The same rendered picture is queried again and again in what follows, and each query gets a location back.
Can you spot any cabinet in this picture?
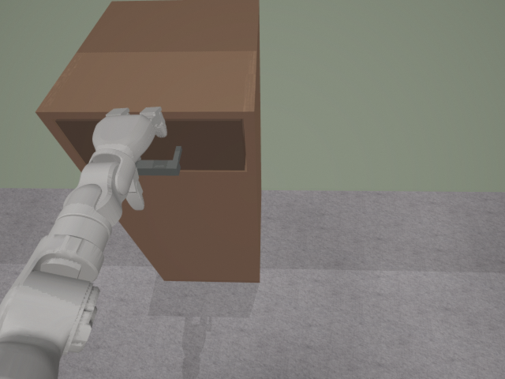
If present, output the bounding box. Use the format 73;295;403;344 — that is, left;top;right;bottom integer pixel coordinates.
36;0;261;283

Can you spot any handle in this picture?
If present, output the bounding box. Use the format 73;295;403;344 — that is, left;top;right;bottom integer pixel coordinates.
135;146;182;176

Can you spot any robot left hand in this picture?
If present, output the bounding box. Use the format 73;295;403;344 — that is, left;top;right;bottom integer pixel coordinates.
92;107;167;210

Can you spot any left robot forearm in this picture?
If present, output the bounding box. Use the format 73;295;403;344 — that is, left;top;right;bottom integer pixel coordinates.
0;148;136;330

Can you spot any robot left upper arm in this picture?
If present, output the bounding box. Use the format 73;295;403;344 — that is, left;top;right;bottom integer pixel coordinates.
0;270;100;379

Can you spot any drawer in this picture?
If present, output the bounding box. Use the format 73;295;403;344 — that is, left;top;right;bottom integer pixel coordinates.
55;118;246;171

